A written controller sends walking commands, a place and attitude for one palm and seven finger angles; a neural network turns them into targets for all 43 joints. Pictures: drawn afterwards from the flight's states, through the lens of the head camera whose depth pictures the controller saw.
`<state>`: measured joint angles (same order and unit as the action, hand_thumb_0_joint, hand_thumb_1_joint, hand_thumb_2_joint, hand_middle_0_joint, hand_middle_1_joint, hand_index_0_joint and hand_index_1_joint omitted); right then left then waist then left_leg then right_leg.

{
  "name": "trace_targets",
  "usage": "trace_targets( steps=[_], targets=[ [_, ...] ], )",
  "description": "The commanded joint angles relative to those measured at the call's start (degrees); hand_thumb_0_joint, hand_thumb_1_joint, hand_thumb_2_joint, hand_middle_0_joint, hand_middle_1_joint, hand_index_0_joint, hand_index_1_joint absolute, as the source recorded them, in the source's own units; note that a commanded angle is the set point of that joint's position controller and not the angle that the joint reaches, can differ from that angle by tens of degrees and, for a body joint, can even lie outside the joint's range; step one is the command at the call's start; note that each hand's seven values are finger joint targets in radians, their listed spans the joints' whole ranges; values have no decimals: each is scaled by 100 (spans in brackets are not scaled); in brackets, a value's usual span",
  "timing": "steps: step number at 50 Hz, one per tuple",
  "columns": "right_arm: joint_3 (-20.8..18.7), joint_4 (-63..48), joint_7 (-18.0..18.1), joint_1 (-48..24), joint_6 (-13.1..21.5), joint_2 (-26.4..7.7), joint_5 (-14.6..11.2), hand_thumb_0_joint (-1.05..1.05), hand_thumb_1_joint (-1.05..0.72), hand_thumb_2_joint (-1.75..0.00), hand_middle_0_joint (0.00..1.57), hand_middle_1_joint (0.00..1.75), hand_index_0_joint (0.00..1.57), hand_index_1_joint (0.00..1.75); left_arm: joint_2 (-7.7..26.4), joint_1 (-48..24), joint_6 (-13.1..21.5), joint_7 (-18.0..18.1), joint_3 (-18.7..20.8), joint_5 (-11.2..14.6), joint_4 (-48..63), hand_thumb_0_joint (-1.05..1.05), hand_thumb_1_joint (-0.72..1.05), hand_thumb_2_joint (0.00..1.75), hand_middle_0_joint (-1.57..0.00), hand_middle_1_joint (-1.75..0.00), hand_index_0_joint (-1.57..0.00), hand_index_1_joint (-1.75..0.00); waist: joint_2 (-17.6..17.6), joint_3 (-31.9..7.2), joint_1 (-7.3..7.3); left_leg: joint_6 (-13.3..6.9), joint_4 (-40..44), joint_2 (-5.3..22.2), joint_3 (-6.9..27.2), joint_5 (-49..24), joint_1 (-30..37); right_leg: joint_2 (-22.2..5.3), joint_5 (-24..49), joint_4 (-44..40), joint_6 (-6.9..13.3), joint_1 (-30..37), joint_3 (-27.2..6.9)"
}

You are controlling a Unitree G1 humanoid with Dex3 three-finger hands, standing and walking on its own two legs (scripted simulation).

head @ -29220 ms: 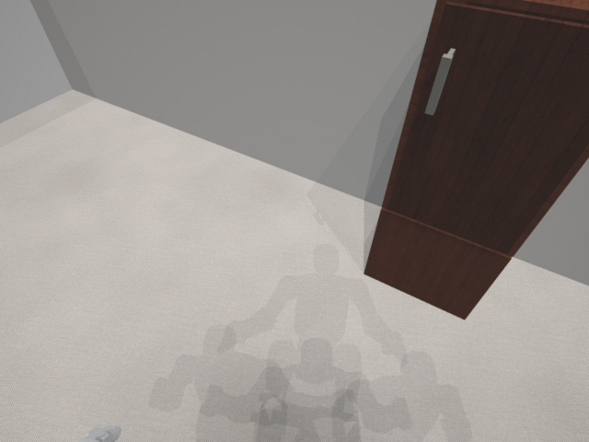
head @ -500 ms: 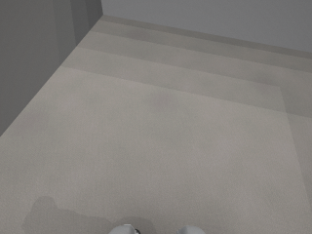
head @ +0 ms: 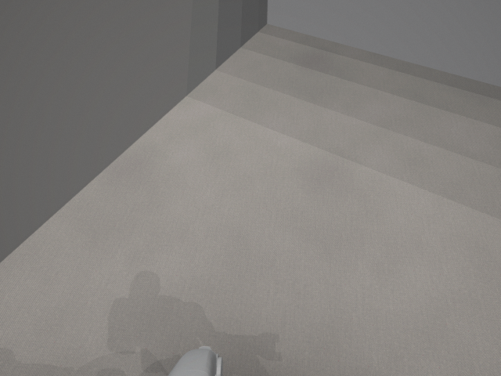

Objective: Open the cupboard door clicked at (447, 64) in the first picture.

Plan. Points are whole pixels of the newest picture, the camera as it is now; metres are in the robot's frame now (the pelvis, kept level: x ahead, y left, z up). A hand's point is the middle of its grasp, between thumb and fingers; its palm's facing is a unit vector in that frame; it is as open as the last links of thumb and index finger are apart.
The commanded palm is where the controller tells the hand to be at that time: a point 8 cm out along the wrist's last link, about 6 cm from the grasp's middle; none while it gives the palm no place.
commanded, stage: turn to face it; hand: left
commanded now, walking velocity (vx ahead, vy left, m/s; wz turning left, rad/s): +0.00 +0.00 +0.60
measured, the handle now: out of the picture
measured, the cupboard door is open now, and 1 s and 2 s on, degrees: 42 42 42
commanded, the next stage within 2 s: none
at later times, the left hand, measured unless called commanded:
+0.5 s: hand out of the picture +0.08 +0.23 -0.16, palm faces +0.29 -0.91 -0.28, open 7.4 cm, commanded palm none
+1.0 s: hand out of the picture -0.03 +0.19 -0.19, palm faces +0.60 -0.77 -0.23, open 7.3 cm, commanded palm none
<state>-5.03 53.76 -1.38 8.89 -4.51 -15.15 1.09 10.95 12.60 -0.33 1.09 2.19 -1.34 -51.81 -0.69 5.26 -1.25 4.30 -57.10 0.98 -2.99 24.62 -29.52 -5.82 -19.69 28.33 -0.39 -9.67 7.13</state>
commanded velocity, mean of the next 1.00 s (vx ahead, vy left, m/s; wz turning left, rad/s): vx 0.00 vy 0.00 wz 0.60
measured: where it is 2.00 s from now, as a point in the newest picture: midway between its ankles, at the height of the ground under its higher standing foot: outside the picture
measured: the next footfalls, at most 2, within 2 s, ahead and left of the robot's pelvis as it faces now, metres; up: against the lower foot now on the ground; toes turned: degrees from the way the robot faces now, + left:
left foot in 0.16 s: +0.06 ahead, +0.12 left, +0.00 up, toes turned +13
right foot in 0.54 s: +0.12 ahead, -0.14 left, +0.00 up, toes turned +17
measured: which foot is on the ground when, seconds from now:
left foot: up 0.00-0.14, down 0.16-0.54, up 0.56-0.88, down 0.90-1.00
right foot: down 0.00-0.16, up 0.18-0.52, down 0.54-0.90, up 0.92-1.00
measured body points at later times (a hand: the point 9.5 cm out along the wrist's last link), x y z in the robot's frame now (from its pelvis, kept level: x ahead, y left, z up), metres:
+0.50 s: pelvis +0.03 -0.01 -0.01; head +0.08 +0.00 +0.44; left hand +0.06 +0.28 -0.14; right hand +0.18 -0.23 -0.15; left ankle +0.02 +0.11 -0.74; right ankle +0.07 -0.16 -0.71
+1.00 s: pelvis +0.05 -0.01 -0.02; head +0.08 +0.04 +0.43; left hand -0.07 +0.23 -0.17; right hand +0.29 -0.15 -0.14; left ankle +0.01 +0.08 -0.74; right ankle +0.08 -0.16 -0.68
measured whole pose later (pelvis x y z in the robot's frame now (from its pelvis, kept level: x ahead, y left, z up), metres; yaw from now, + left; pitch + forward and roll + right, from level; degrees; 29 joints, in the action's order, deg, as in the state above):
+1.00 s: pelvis +0.05 -0.01 -0.02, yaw +36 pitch +0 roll +0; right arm -3.2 50.7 -0.9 6.5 -1.6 -12.9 1.3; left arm 14.7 12.4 -4.0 0.7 4.1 -1.2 -52.6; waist -3.6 6.4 0.3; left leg -2.9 -36.4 -0.4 -4.1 17.0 -20.0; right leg -6.9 -30.6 62.3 -4.5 -23.5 4.7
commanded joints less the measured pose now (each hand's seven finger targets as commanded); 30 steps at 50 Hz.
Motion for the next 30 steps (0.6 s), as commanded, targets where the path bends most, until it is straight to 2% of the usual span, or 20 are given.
trace_targets(
  steps=[1,4,5,6,7,8,9,10,11,12,14,19,22,24,25,26,27,28,29,30],
  targets=[
    [91,-665,-49,-724,218,-86,-57,0,-90,-90,20,30,20,30,1303,638,140,79,320,-13,165,0,90,90,-20,-30,-20,-30,-1037,-589,396,-53,1058,-92,-394,19,-104,-1278,5399,-109,518,1182,-409],
    [70,-689,-31,-518,249,-190,-67,0,-90,-90,20,30,20,30,1406,475,140,60,359,-22,200,0,90,90,-20,-30,-20,-30,-1224,-754,223,-201,1868,-225,-552,-208,625,-1342,5531,332,447,985,-203],
    [55,-643,-11,-277,264,-273,-47,0,-90,-90,20,30,20,30,1437,395,144,41,365,14,240,0,90,90,-20,-30,-20,-30,-1181,-874,79,-265,2270,-339,-624,-612,1060,-1249,5515,657,327,825,-27],
    [15,-539,4,139,295,-440,-21,0,-90,-90,20,30,20,30,1425,259,139,31,368,52,283,0,90,90,-20,-30,-20,-30,-986,-1069,-180,-350,2832,-268,-552,-1330,1806,-1215,5018,1262,161,449,135],
    [-105,-446,30,577,340,-852,17,0,-90,-90,20,30,20,30,1261,174,124,-1,337,88,397,0,90,90,-20,-30,-20,-30,-86,-1471,-427,-681,3007,485,251,-2909,3054,-933,3375,2299,-141,-633,329],
    [-269,-414,83,1018,384,-1489,24,0,-90,-90,20,30,20,30,794,55,103,-47,219,142,635,0,90,90,-20,-30,-20,-30,1750,-1747,-624,-1741,3077,2252,2677,-5808,3947,-39,-1509,3818,-537,-2318,222],
    [-263,-296,116,1269,320,-1544,-45,0,-90,-90,20,30,20,30,927,-327,-18,22,211,87,796,0,90,90,-20,-30,-20,-30,1084,-1732,-649,-2040,3049,2441,2534,-6062,3709,-53,-1815,4341,-424,-2447,-610],
    [-233,-380,148,961,336,-1445,-10,0,-90,-90,20,30,20,30,911,-356,-48,58,245,64,833,0,90,90,-20,-30,-20,-30,740,-1482,-476,-2016,3233,2337,2252,-4798,3240,-161,-1630,4378,-431,-2519,-742],
    [-208,-495,199,590,366,-1268,-4,0,-90,-90,20,30,20,30,849,-483,-69,58,267,49,722,0,90,90,-20,-30,-20,-30,989,-1136,-385,-1820,3404,1950,2234,-3937,2648,-178,-1296,4218,-459,-2492,-790],
    [-148,-581,230,214,358,-1114,9,0,-90,-90,20,30,20,30,879,-428,-115,22,289,33,597,0,90,90,-20,-30,-20,-30,1092,-782,-203,-1597,3611,1667,1989,-3170,2075,-168,-895,4122,-473,-2335,-890],
    [-90,-630,229,-128,379,-994,18,0,-90,-90,20,30,20,30,834,-162,-166,-57,306,6,485,0,90,90,-20,-30,-20,-30,1025,-594,52,-1324,3798,1274,1658,-2292,1645,-47,-452,3759,-476,-2043,-798],
    [-151,-648,182,-98,342,-1064,40,0,-90,-90,20,30,20,30,765,-209,-177,-76,299,3,524,0,90,90,-20,-30,-20,-30,818,-586,59,-1304,3967,1093,1857,-1154,1289,216,-377,2537,-455,-1582,-627],
    [-199,-645,161,-54,302,-1065,59,0,-90,-90,20,30,20,30,717,-254,-128,-56,281,26,603,0,90,90,-20,-30,-20,-30,926,-633,36,-1306,3782,1043,2138,-1328,1164,424,-398,1653,-407,-1123,-541],
    [-228,-670,157,-168,285,-1048,32,0,-90,-90,20,30,20,30,759,30,-67,-47,292,38,564,0,90,90,-20,-30,-20,-30,999,-749,176,-1194,3453,904,2137,-1722,995,563,-42,865,-373,-517,-484],
    [-219,-695,155,-242,284,-965,1,0,-90,-90,20,30,20,30,800,246,-19,-29,321,54,527,0,90,90,-20,-30,-20,-30,946,-876,300,-1039,3139,731,2053,-1823,785,524,410,76,-349,41,-485],
    [-192,-742,137,-207,288,-700,-56,0,-90,-90,20,30,20,30,1095,429,51,16,379,18,502,0,90,90,-20,-30,-20,-30,160,-986,403,-746,2523,362,1783,-1335,216,-31,510,-784,-214,781,-1014],
    [-129,-849,114,-112,302,-273,-89,0,-90,-90,20,30,20,30,1656,523,108,74,493,-71,500,0,90,90,-20,-30,-20,-30,-1623,-1022,453,-236,1023,-526,624,347,-698,-1685,788,-1373,342,1199,-2756],
    [-150,-871,94,-243,288,-477,-43,0,-90,-90,20,30,20,30,1722,453,94,97,446,-33,555,0,90,90,-20,-30,-20,-30,-1653,-877,463,-234,-407,-343,598,1180,-615,-2384,1390,-1365,837,412,-3005],
    [-149,-870,60,-115,258,-433,-18,0,-90,-90,20,30,20,30,1506,133,77,108,387,-7,638,0,90,90,-20,-30,-20,-30,-1023,-718,255,-261,-911,-165,765,839,-502,-2177,1460,-1264,957,54,-2435],
    [-162,-655,52,-47,174,-393,-2,0,-90,-90,20,30,20,30,1233,-131,96,115,344,-7,654,0,90,90,-20,-30,-20,-30,-1187,-623,107,-187,-1332,-56,675,477,-487,-1756,1510,-1179,808,-69,-2047]
  ],
)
